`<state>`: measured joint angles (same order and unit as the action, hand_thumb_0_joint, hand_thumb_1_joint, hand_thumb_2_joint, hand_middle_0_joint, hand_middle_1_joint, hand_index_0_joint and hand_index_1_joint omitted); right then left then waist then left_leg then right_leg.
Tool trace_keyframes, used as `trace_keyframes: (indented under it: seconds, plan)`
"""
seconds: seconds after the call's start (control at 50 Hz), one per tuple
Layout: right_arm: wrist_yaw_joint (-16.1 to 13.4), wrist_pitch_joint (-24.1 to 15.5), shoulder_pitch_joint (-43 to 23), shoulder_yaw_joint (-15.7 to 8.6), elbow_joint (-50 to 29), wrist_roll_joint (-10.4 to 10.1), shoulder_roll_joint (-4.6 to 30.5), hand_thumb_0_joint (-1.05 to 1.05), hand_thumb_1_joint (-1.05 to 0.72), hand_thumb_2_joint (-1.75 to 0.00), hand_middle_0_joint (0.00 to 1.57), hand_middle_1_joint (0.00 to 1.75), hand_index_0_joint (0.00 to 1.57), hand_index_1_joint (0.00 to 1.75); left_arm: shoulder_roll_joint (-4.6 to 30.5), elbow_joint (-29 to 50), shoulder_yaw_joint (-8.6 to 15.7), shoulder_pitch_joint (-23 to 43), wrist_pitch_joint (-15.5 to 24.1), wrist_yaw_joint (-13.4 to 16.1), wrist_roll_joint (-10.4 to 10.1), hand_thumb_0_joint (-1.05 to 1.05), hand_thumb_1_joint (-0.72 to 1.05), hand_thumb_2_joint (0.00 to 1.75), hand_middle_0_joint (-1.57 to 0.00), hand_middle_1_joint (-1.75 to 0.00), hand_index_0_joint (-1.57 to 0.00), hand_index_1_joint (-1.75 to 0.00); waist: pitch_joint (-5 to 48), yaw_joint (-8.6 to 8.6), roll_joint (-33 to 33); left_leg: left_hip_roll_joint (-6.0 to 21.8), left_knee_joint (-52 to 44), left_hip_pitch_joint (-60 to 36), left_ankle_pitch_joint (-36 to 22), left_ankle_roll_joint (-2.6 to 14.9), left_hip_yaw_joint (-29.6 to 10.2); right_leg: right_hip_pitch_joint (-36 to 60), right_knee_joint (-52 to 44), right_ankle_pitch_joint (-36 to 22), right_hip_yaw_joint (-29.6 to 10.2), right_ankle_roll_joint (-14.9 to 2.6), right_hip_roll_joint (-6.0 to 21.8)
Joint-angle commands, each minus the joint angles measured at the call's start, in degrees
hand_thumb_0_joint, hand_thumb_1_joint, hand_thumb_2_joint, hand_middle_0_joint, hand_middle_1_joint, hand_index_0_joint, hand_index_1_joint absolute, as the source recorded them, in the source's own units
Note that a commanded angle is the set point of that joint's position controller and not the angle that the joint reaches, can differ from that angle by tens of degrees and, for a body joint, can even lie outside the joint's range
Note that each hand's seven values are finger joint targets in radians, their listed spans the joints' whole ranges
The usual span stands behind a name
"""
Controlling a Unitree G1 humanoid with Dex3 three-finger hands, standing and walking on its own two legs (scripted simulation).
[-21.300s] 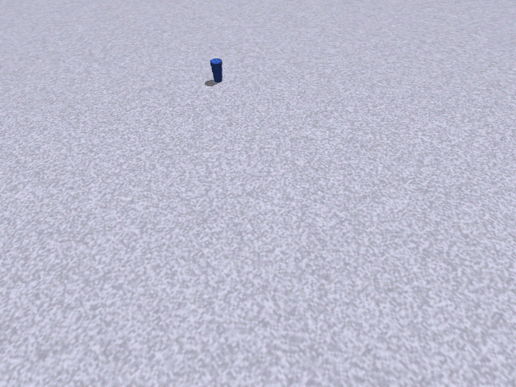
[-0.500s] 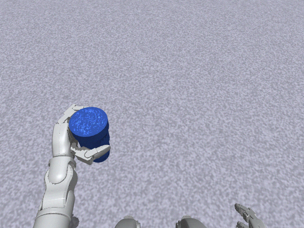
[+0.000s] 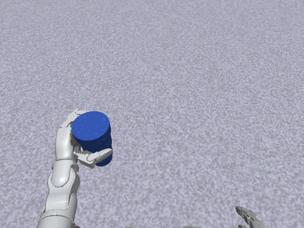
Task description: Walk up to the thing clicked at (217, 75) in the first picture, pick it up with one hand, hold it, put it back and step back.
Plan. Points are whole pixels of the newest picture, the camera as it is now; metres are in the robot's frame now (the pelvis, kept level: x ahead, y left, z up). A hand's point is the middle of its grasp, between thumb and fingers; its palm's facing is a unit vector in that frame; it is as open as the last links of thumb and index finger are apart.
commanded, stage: hold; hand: left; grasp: from the side
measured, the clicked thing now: (97, 143) +0.34 +0.16 +0.03
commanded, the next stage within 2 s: crouch in 0.26 s
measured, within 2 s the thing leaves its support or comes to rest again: neither
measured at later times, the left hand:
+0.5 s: hand (88, 142) +0.32 +0.17 +0.06, palm faces +0.10 -1.00 -0.01, open 11.2 cm
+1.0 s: hand (104, 162) +0.36 +0.18 -0.15, palm faces +0.18 -0.98 -0.02, open 11.2 cm
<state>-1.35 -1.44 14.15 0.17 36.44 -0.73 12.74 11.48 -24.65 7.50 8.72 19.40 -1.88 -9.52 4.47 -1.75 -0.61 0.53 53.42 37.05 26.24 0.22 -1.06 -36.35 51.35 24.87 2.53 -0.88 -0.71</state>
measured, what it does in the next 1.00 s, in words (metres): lowers itself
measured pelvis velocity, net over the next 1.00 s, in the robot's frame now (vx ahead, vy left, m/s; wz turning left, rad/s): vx -0.04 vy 0.00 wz -0.02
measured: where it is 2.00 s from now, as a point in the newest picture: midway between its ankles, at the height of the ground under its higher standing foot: outside the picture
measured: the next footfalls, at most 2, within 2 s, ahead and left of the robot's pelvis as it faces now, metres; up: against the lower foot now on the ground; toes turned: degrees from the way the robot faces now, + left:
none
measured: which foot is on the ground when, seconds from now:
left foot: down 0.00-1.00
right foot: down 0.00-1.00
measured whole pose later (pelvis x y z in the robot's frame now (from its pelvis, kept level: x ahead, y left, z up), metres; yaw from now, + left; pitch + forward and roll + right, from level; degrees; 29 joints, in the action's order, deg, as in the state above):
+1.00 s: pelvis -0.04 +0.00 -0.15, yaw -1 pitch +29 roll -2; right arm 3.8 -3.3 10.0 -0.8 38.4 3.2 15.3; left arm 13.9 -50.4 16.2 24.7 41.9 -2.1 -7.9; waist 11.5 -4.4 0.1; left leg 0.4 92.2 83.5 37.5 0.1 -1.7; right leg -83.0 90.3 36.2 3.4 -1.5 -0.1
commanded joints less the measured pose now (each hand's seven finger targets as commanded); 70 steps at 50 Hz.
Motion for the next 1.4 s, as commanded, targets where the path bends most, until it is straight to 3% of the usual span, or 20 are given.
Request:
trace_keyframes:
  seconds: [0.0, 0.2, 0.26, 0.32, 0.36, 0.52, 0.66, 0.74, 0.82, 0.9, 0.92, 0.94, 1.0, 1.04, 1.06, 1.1, 1.14, 1.26, 1.36, 1.38]
  plan:
    - [-0.46, -2.15, -0.84, -2.68, -6.80, -0.29, 7.99, 0.00, -0.91, -0.90, 0.20, 0.30, 0.20, 0.30, 7.38, 12.40, 3.12, 15.33, 4.39, -0.51, -0.91, 0.00, 0.08, 1.22, -1.26, -1.42, -1.27, -1.43, 15.49, -0.27, 0.47, -0.76, -7.44, -8.14, -17.01, 0.69, 0.01, 10.97, -7.47, -20.23, -1.61, 0.29, -0.05]
    - [-0.47, -2.21, -1.77, -2.47, -6.91, -0.15, 7.75, 0.00, -0.91, -0.90, 0.20, 0.30, 0.20, 0.30, 6.88, 12.57, 2.49, 15.15, 4.38, -0.66, -0.55, 0.00, 0.10, 1.24, -1.25, -1.42, -1.26, -1.43, 14.00, -0.28, -0.31, -0.77, -9.37, -9.37, -14.60, 0.49, 0.08, 11.36, -9.18, -17.31, -1.37, 0.20, -0.31]
    - [-0.49, -2.50, -2.51, -2.55, -7.19, -0.32, 7.86, 0.00, -0.90, -0.90, 0.20, 0.30, 0.20, 0.30, 7.88, 12.91, 3.69, 15.56, 4.60, -0.60, -0.72, 0.00, 0.11, 1.27, -1.26, -1.44, -1.27, -1.45, 13.04, 0.23, 0.21, -0.80, -10.13, -8.65, -11.97, 0.64, 0.16, 11.23, -9.93, -14.73, -1.48, 0.29, -0.15]
    - [-0.54, -2.61, -2.83, -2.41, -7.28, -0.44, 7.98, 0.00, -0.91, -0.90, 0.20, 0.30, 0.20, 0.30, 6.91, 12.48, 2.50, 14.60, 4.68, -0.94, -0.82, 0.00, 0.09, 1.26, -1.27, -1.43, -1.27, -1.45, 12.50, -0.11, -0.73, -0.59, -11.41, -9.95, -10.90, 0.33, -0.38, 10.96, -9.91, -13.09, -1.01, -0.07, -0.45]
    - [-0.46, -2.99, -2.44, -2.56, -6.85, -0.46, 8.16, 0.00, -0.85, -0.89, 0.20, 0.30, 0.20, 0.30, 6.54, 13.88, 1.71, 15.13, 4.59, -1.31, -1.15, 0.00, 0.18, 1.27, -1.37, -1.40, -1.38, -1.41, 13.79, -0.06, -2.02, -0.44, -11.49, -11.52, -12.94, 0.06, -0.50, 11.25, -9.57, -14.66, -0.93, -0.28, -0.56]
    - [0.37, -3.57, -2.40, -2.97, -6.00, 0.08, 8.13, 0.00, -0.84, -0.89, 0.20, 0.30, 0.20, 0.30, 4.42, 5.18, 3.11, 15.49, 5.75, 0.62, -0.38, 0.00, 0.18, 1.27, -1.33, -1.42, -1.35, -1.43, 7.43, -0.69, 1.05, -0.32, -9.67, -4.53, -7.90, 0.44, -0.80, 4.53, -7.87, -10.12, -0.61, -0.22, -0.33]
    - [1.87, -4.78, -1.43, -3.98, -4.09, 1.89, 8.05, 0.00, -0.85, -0.89, 0.20, 0.30, 0.20, 0.30, 5.76, -3.04, 6.32, 21.64, 14.30, 2.70, 1.72, 0.00, 0.12, 1.30, -1.30, -1.43, -1.31, -1.44, 13.06, -1.74, 1.69, -0.97, 1.40, 6.41, -4.57, 0.68, -0.79, -6.38, 2.12, -7.31, -1.73, -0.19, 0.29]
    - [2.99, -5.43, -1.33, -4.19, -3.67, 2.80, 8.86, 0.00, -0.86, -0.90, 0.20, 0.30, 0.20, 0.30, 6.66, -8.49, 6.55, 24.86, 20.89, 1.79, 1.93, 0.00, 0.07, 1.29, -1.28, -1.42, -1.29, -1.44, 21.57, -2.71, 0.30, -1.43, 12.02, 16.17, -1.87, 0.84, -1.26, -15.41, 10.86, -3.77, -3.03, -0.18, 0.58]
    - [4.06, -5.12, -0.97, -3.65, -3.92, 3.37, 11.02, 0.00, -0.86, -0.90, 0.20, 0.30, 0.20, 0.30, 9.24, -11.19, 7.34, 28.97, 25.63, 0.85, 1.53, 0.00, 0.08, 1.28, -1.25, -1.38, -1.25, -1.40, 31.54, -2.15, -4.51, -1.22, 20.67, 18.61, -7.12, 0.31, -2.81, -27.25, 22.21, -5.80, -0.85, -1.30, -0.30]
    - [4.94, -3.78, -0.58, -3.42, -3.68, 3.64, 11.39, 0.00, -0.87, -0.90, 0.20, 0.30, 0.20, 0.30, 9.74, -16.80, 9.57, 28.24, 27.19, -0.33, 1.11, 0.00, 0.07, 1.28, -1.22, -1.36, -1.22, -1.38, 34.84, -1.49, -3.15, -1.61, 26.92, 27.19, -8.77, 0.57, -2.52, -29.52, 28.25, -8.02, -1.68, -1.40, -0.33]
    - [5.14, -3.37, -0.45, -3.56, -3.41, 3.73, 11.59, 0.00, -0.88, -0.91, 0.20, 0.30, 0.20, 0.30, 12.08, -15.52, 12.18, 28.11, 27.75, -0.29, 0.91, 0.00, 0.05, 1.28, -1.20, -1.35, -1.20, -1.37, 36.28, -0.08, -3.45, -1.64, 28.60, 28.57, -9.44, 0.71, -2.15, -29.61, 29.38, -8.51, -2.17, -1.31, -0.31]
    - [5.25, -3.00, -0.51, -3.74, -3.25, 3.74, 11.80, 0.00, -0.88, -0.91, 0.20, 0.30, 0.20, 0.30, 13.76, -14.26, 13.53, 29.81, 28.12, -0.30, 0.74, 0.00, 0.04, 1.27, -1.19, -1.34, -1.19, -1.37, 38.13, -0.07, -3.71, -1.73, 29.92, 29.79, -9.19, 0.87, -1.84, -29.58, 30.17, -8.69, -2.73, -1.14, -0.33]
    - [5.85, -2.40, -0.51, -3.76, -2.32, 4.11, 11.80, 0.00, -0.90, -0.91, 0.20, 0.30, 0.20, 0.30, 9.62, -15.77, 11.93, 31.28, 28.55, -0.57, -0.20, 0.00, 0.04, 1.26, -1.17, -1.31, -1.17, -1.34, 38.43, -2.33, -1.36, -1.82, 34.58, 36.42, -7.90, 1.33, -1.70, -31.89, 32.98, -9.11, -3.21, -0.65, -0.31]
    - [6.12, -2.40, -0.50, -3.80, -1.44, 4.13, 12.00, 0.00, -0.90, -0.91, 0.20, 0.30, 0.20, 0.30, 10.72, -18.49, 12.90, 33.72, 29.21, -0.62, -0.08, 0.00, 0.05, 1.25, -1.17, -1.30, -1.16, -1.33, 38.06, -3.46, 0.19, -1.65, 37.88, 40.97, -6.15, 1.53, -2.02, -35.63, 35.84, -7.50, -3.08, -0.54, -0.39]
    - [6.09, -2.27, -0.85, -3.96, -0.95, 4.38, 11.94, 0.00, -0.90, -0.91, 0.20, 0.30, 0.20, 0.30, 13.95, -17.37, 14.83, 36.41, 29.91, -0.42, 0.48, 0.00, 0.04, 1.24, -1.17, -1.29, -1.16, -1.32, 38.99, -3.12, -0.14, -1.54, 39.59, 42.81, -4.86, 1.52, -1.95, -36.64, 37.03, -6.18, -3.48, -0.41, -0.34]
    - [6.43, -1.92, -1.31, -3.90, -0.71, 4.65, 12.32, 0.00, -0.89, -0.91, 0.20, 0.30, 0.20, 0.30, 11.11, -23.60, 12.70, 34.49, 30.11, -1.28, 1.17, 0.00, 0.06, 1.23, -1.15, -1.29, -1.15, -1.31, 38.17, -4.43, 1.12, -1.36, 42.29, 44.34, -4.35, 1.52, -2.65, -42.05, 40.01, -4.75, -2.47, -0.66, -0.47]
    - [6.33, -1.72, -1.17, -3.77, -0.12, 5.15, 12.78, 0.00, -0.89, -0.91, 0.20, 0.30, 0.20, 0.30, 15.64, -22.24, 15.91, 38.22, 31.44, -1.43, 1.74, 0.00, 0.08, 1.25, -1.16, -1.29, -1.16, -1.32, 40.98, -3.83, -1.01, -1.45, 44.68, 45.29, -4.45, 1.25, -2.60, -44.12, 43.06, -4.41, -2.30, -0.95, -0.51]
    - [6.74, -0.98, -1.94, -2.49, 0.90, 6.36, 13.01, 0.00, -0.90, -0.91, 0.20, 0.30, 0.20, 0.30, 20.03, -24.79, 18.77, 45.33, 33.40, -1.75, 2.60, 0.00, 0.07, 1.28, -1.17, -1.32, -1.16, -1.35, 42.87, -3.54, -7.28, -1.11, 49.66, 48.18, -0.69, 0.27, -2.31, -53.33, 50.32, 0.99, -0.87, -1.54, -0.60]
    - [6.93, -0.49, -1.95, -1.67, 1.73, 6.99, 13.99, 0.00, -0.91, -0.91, 0.20, 0.30, 0.20, 0.30, 19.06, -30.52, 17.47, 45.95, 33.27, -3.70, 3.53, 0.00, 0.04, 1.26, -1.15, -1.30, -1.15, -1.33, 42.87, -5.28, -9.69, -0.97, 53.06, 49.26, -0.35, -0.18, -2.57, -59.45, 55.78, 1.39, 1.47, -1.97, -0.67]
    - [6.77, -0.39, -1.62, -1.69, 2.02, 7.05, 14.10, 0.00, -0.91, -0.91, 0.20, 0.30, 0.20, 0.30, 21.13, -29.42, 18.73, 46.84, 33.43, -3.84, 3.77, 0.00, 0.00, 1.24, -1.15, -1.30, -1.15, -1.32, 43.31, -5.03, -9.38, -1.03, 54.20, 51.49, 0.87, -0.02, -2.21, -58.77, 56.51, 1.85, 1.46, -1.78, -0.73]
